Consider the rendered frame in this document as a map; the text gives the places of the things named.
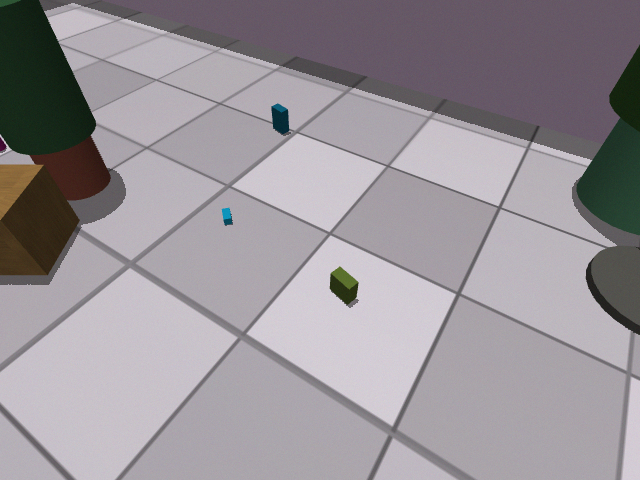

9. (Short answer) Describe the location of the potted plant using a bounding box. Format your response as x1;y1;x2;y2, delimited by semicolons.
0;0;111;200
576;45;640;235

